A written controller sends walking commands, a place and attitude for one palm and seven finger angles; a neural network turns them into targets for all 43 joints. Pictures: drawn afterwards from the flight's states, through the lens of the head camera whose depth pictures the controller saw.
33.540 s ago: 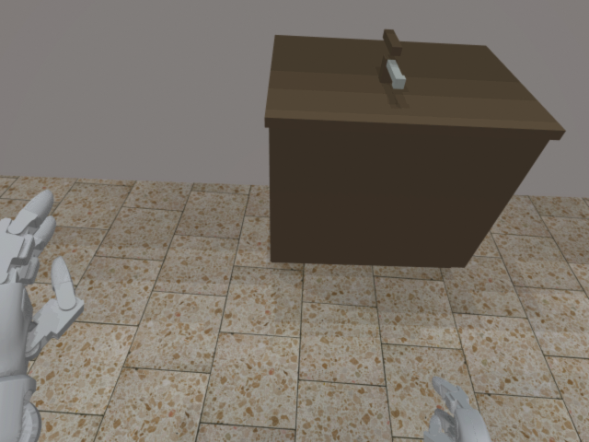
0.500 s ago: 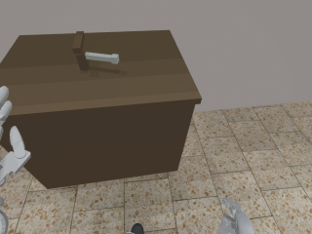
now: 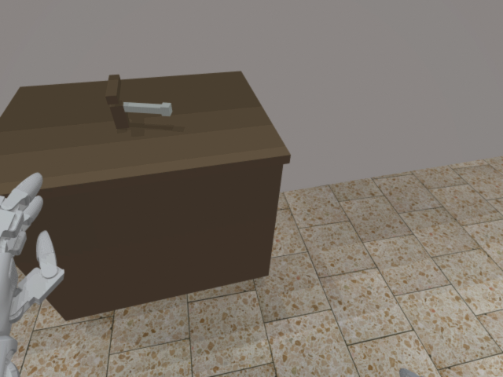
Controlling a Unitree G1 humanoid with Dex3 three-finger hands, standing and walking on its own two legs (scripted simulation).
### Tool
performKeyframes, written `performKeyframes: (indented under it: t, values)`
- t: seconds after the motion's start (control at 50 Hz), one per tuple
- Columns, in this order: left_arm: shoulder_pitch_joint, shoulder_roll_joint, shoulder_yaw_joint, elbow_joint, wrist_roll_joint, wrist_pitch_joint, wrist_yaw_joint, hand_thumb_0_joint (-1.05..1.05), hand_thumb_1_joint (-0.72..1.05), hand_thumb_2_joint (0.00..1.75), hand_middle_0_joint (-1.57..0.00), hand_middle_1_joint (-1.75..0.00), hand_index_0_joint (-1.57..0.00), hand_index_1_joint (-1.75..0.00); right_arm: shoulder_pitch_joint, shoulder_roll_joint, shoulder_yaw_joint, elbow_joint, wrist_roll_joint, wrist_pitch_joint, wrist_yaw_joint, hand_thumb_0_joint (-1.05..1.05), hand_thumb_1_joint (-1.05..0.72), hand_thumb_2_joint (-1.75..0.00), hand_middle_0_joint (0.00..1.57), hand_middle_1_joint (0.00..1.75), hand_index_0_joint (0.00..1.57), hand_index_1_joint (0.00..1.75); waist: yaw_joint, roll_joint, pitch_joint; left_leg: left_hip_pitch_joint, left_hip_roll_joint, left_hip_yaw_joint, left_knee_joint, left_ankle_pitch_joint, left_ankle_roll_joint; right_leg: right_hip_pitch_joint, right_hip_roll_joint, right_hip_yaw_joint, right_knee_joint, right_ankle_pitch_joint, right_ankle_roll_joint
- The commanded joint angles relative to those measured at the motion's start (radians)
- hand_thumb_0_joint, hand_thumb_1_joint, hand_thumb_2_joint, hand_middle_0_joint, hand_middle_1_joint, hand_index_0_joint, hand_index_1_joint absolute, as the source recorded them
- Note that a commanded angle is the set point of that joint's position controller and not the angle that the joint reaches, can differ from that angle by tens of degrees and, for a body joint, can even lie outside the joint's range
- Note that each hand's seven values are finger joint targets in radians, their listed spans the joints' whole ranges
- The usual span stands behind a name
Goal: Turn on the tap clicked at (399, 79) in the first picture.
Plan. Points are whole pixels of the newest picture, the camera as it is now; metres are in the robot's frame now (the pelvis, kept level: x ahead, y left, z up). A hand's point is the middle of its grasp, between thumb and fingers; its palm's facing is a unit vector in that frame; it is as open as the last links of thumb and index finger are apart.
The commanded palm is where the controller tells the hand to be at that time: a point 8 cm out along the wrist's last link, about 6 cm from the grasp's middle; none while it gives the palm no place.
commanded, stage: stop stepping back and stand still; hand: left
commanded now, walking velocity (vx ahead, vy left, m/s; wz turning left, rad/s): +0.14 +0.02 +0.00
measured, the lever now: (166, 109) +0.80 +0.29 +0.04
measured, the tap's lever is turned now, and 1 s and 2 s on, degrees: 72 72 72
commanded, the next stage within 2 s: stand and check the lever's angle in 0.34 s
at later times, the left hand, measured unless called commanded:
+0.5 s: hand (23, 273) +0.19 +0.29 +0.16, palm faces +0.49 -0.80 -0.35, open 7.4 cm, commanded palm +0.14 +0.31 +0.17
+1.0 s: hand (35, 265) +0.21 +0.28 +0.15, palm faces +0.46 -0.81 -0.36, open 7.4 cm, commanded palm +0.15 +0.31 +0.17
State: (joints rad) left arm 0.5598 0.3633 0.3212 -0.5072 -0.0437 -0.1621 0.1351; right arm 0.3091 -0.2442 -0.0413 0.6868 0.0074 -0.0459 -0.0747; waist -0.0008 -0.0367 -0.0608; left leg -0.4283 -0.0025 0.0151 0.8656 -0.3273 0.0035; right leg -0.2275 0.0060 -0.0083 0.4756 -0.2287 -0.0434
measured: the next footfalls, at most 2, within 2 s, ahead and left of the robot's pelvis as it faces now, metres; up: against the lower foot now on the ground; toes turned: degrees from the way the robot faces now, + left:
left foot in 0.08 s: +0.06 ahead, +0.14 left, +0.00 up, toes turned +5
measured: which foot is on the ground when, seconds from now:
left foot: up 0.00-0.06, down 0.08-1.00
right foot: down 0.00-1.00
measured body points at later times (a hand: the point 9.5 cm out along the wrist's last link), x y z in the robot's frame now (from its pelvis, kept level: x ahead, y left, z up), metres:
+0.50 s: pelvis +0.00 +0.02 -0.01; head -0.01 +0.02 +0.44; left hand +0.16 +0.33 +0.18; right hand +0.18 -0.19 -0.10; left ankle +0.02 +0.14 -0.74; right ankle +0.02 -0.09 -0.74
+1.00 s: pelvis +0.01 +0.02 +0.00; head +0.01 +0.02 +0.45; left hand +0.18 +0.32 +0.17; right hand +0.20 -0.21 -0.08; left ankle +0.02 +0.14 -0.74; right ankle +0.02 -0.09 -0.74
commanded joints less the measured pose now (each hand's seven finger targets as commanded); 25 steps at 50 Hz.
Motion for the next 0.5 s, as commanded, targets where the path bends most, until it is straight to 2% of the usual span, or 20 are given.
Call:
performKeyframes:
  t: [0.0, 0.02, 0.06, 0.08, 0.1, 0.14, 0.16, 0.18, 0.2, 0.22, 0.24, 0.26, 0.28, 0.32, 0.36, 0.38, 0.4, 0.42, 0.44, 0.48]
  values:
    - [-0.269, 0.148, 0.089, -0.038, 0.007, -0.053, 0.053, 0.0, 0.9, 0.9, -0.2, -0.3, -0.2, -0.3, -0.166, -0.079, -0.022, -0.159, -0.005, -0.091, -0.039, 0.0, -0.9, -0.9, 0.2, 0.3, 0.2, 0.3, -0.014, 0.043, 0.026, 0.238, 0.015, 0.053, -0.313, -0.053, 0.024, -0.168, -0.191, 0.179, -0.171, -0.371, -0.073]
    - [-0.264, 0.135, 0.079, -0.036, 0.005, -0.051, 0.055, 0.0, 0.9, 0.9, -0.2, -0.3, -0.2, -0.3, -0.156, -0.089, -0.026, -0.158, -0.007, -0.096, -0.043, 0.0, -0.9, -0.9, 0.2, 0.3, 0.2, 0.3, -0.013, 0.076, 0.021, 0.277, 0.007, 0.048, -0.376, -0.08, 0.032, -0.163, -0.159, 0.163, -0.123, -0.369, -0.059]
    - [-0.23, 0.113, 0.069, -0.054, -0.004, -0.047, 0.051, 0.0, 0.9, 0.9, -0.2, -0.3, -0.2, -0.3, -0.165, -0.122, -0.026, -0.178, -0.006, -0.102, -0.042, 0.0, -0.9, -0.9, 0.2, 0.3, 0.2, 0.3, -0.002, 0.228, 0.052, 0.273, 0.158, -0.228, -0.531, -0.224, 0.107, -0.225, -0.029, 0.077, 0.067, -0.293, 0.008]
    - [-0.246, 0.126, 0.082, -0.081, 0.001, -0.047, 0.051, 0.0, 0.9, 0.9, -0.2, -0.3, -0.2, -0.3, -0.172, -0.12, -0.018, -0.186, 0.001, -0.099, -0.038, 0.0, -0.9, -0.9, 0.2, 0.3, 0.2, 0.3, -0.003, 0.247, 0.067, 0.234, 0.242, -0.345, -0.594, -0.246, 0.14, -0.217, 0.019, -0.011, 0.175, -0.204, 0.041]
    - [-0.248, 0.149, 0.106, -0.105, 0.006, -0.046, 0.048, 0.0, 0.9, 0.9, -0.2, -0.3, -0.2, -0.3, -0.171, -0.111, -0.019, -0.19, 0.006, -0.103, -0.036, 0.0, -0.9, -0.9, 0.2, 0.3, 0.2, 0.3, 0.001, 0.172, 0.046, 0.199, 0.25, -0.333, -0.603, -0.173, 0.136, -0.165, 0.027, -0.036, 0.23, -0.185, 0.055]
    - [-0.25, 0.195, 0.143, -0.176, 0.011, -0.052, 0.042, 0.0, 0.9, 0.9, -0.2, -0.3, -0.2, -0.3, -0.194, -0.095, -0.011, -0.171, -0.004, -0.114, -0.031, 0.0, -0.9, -0.9, 0.2, 0.3, 0.2, 0.3, -0.006, 0.213, 0.085, 0.02, 0.225, -0.32, -0.652, -0.372, 0.137, -0.056, 0.022, -0.021, 0.22, -0.182, 0.055]
    - [-0.24, 0.153, 0.112, -0.171, 0.018, -0.05, 0.039, 0.0, 0.9, 0.9, -0.2, -0.3, -0.2, -0.3, -0.209, -0.083, -0.002, -0.171, -0.005, -0.119, -0.025, 0.0, -0.9, -0.9, 0.2, 0.3, 0.2, 0.3, -0.001, 0.225, 0.11, -0.03, 0.214, -0.271, -0.624, -0.38, 0.132, 0.002, 0.02, -0.026, 0.157, -0.145, 0.053]
    - [-0.22, 0.164, 0.123, -0.175, 0.019, -0.051, 0.041, 0.0, 0.9, 0.9, -0.2, -0.3, -0.2, -0.3, -0.213, -0.081, -0.001, -0.17, -0.006, -0.122, -0.02, 0.0, -0.9, -0.9, 0.2, 0.3, 0.2, 0.3, 0.005, 0.178, 0.097, -0.04, 0.187, -0.213, -0.557, -0.346, 0.112, 0.062, 0.02, -0.021, 0.065, -0.124, 0.048]
    - [-0.206, 0.162, 0.122, -0.18, 0.017, -0.05, 0.04, 0.0, 0.9, 0.9, -0.2, -0.3, -0.2, -0.3, -0.21, -0.082, -0.005, -0.171, -0.009, -0.126, -0.016, 0.0, -0.9, -0.9, 0.2, 0.3, 0.2, 0.3, 0.005, 0.106, 0.092, -0.045, 0.134, -0.14, -0.456, -0.285, 0.085, 0.076, 0.001, 0.024, -0.012, -0.126, 0.03]
    - [-0.193, 0.177, 0.135, -0.179, 0.014, -0.053, 0.039, 0.0, 0.9, 0.9, -0.2, -0.3, -0.2, -0.3, -0.205, -0.078, -0.012, -0.174, -0.015, -0.129, -0.012, 0.0, -0.9, -0.9, 0.2, 0.3, 0.2, 0.3, 0.003, -0.034, 0.083, -0.063, 0.061, -0.059, -0.289, -0.21, 0.054, 0.057, -0.071, 0.171, -0.101, -0.202, -0.016]
    - [-0.179, 0.198, 0.152, -0.165, 0.012, -0.047, 0.036, 0.0, 0.9, 0.9, -0.2, -0.3, -0.2, -0.3, -0.202, -0.073, -0.021, -0.167, -0.015, -0.128, -0.003, 0.0, -0.9, -0.9, 0.2, 0.3, 0.2, 0.3, 0.004, -0.197, 0.074, -0.08, 0.006, 0.001, -0.097, -0.142, 0.022, 0.033, -0.194, 0.386, -0.205, -0.289, -0.078]
    - [-0.19, 0.169, 0.125, -0.144, 0.002, -0.045, 0.032, 0.0, 0.9, 0.9, -0.2, -0.3, -0.2, -0.3, -0.204, -0.059, -0.02, -0.158, -0.007, -0.125, 0.003, 0.0, -0.9, -0.9, 0.2, 0.3, 0.2, 0.3, 0.001, -0.212, 0.088, -0.1, 0.01, 0.001, 0.029, -0.117, 0.006, 0.03, -0.269, 0.463, -0.248, -0.245, -0.127]
    - [-0.207, 0.164, 0.122, -0.144, -0.002, -0.05, 0.03, 0.0, 0.9, 0.9, -0.2, -0.3, -0.2, -0.3, -0.203, -0.066, -0.021, -0.168, -0.001, -0.126, 0.008, 0.0, -0.9, -0.9, 0.2, 0.3, 0.2, 0.3, 0.001, -0.153, 0.073, -0.101, 0.027, -0.026, 0.064, -0.117, -0.001, 0.047, -0.29, 0.461, -0.234, -0.12, -0.154]
    - [-0.219, 0.169, 0.135, -0.149, -0.007, -0.061, 0.033, 0.0, 0.9, 0.9, -0.2, -0.3, -0.2, -0.3, -0.192, -0.048, -0.001, -0.162, -0.004, -0.123, 0.009, 0.0, -0.9, -0.9, 0.2, 0.3, 0.2, 0.3, -0.007, -0.049, 0.02, 0.001, 0.057, -0.033, -0.118, -0.1, 0.007, 0.07, -0.271, 0.322, -0.121, 0.131, -0.139]
    - [-0.189, 0.157, 0.135, -0.128, -0.012, -0.065, 0.035, 0.0, 0.9, 0.9, -0.2, -0.3, -0.2, -0.3, -0.194, -0.041, 0.007, -0.16, -0.009, -0.113, -0.001, 0.0, -0.9, -0.9, 0.2, 0.3, 0.2, 0.3, -0.017, 0.007, -0.022, 0.205, 0.028, 0.0, -0.353, 0.095, 0.009, 0.021, -0.167, 0.166, -0.018, 0.153, -0.057]
    - [-0.175, 0.148, 0.134, -0.126, -0.016, -0.064, 0.035, 0.0, 0.9, 0.9, -0.2, -0.3, -0.2, -0.3, -0.202, -0.061, 0.001, -0.169, -0.01, -0.109, -0.006, 0.0, -0.9, -0.9, 0.2, 0.3, 0.2, 0.3, -0.006, 0.057, -0.036, 0.267, 0.062, -0.063, -0.422, 0.184, 0.022, -0.017, -0.095, 0.111, 0.045, 0.079, -0.016]
    - [-0.191, 0.137, 0.125, -0.154, -0.018, -0.064, 0.036, 0.0, 0.9, 0.9, -0.2, -0.3, -0.2, -0.3, -0.214, -0.08, -0.007, -0.186, -0.008, -0.102, -0.007, 0.0, -0.9, -0.9, 0.2, 0.3, 0.2, 0.3, 0.005, 0.147, -0.041, 0.312, 0.151, -0.18, -0.468, 0.228, 0.055, -0.085, -0.023, 0.055, 0.106, -0.002, 0.025]
    - [-0.195, 0.143, 0.124, -0.151, -0.016, -0.059, 0.037, 0.0, 0.9, 0.9, -0.2, -0.3, -0.2, -0.3, -0.221, -0.081, -0.005, -0.197, 0.0, -0.095, -0.007, 0.0, -0.9, -0.9, 0.2, 0.3, 0.2, 0.3, 0.014, 0.194, -0.027, 0.291, 0.222, -0.263, -0.534, 0.142, 0.086, -0.112, 0.006, 0.017, 0.14, -0.125, 0.054]
    - [-0.202, 0.136, 0.114, -0.15, -0.019, -0.059, 0.036, 0.0, 0.9, 0.9, -0.2, -0.3, -0.2, -0.3, -0.219, -0.083, -0.008, -0.214, 0.009, -0.091, -0.01, 0.0, -0.9, -0.9, 0.2, 0.3, 0.2, 0.3, 0.016, 0.188, -0.01, 0.226, 0.241, -0.309, -0.588, 0.007, 0.102, -0.083, 0.018, 0.017, 0.163, -0.176, 0.061]
    - [-0.252, 0.127, 0.096, -0.154, 0.005, -0.048, 0.032, 0.0, 0.9, 0.9, -0.2, -0.3, -0.2, -0.3, -0.231, -0.063, 0.013, -0.198, -0.005, -0.099, -0.013, 0.0, -0.9, -0.9, 0.2, 0.3, 0.2, 0.3, 0.004, 0.262, 0.094, 0.049, 0.221, -0.279, -0.657, -0.154, 0.11, -0.014, 0.006, 0.012, 0.181, -0.133, 0.06]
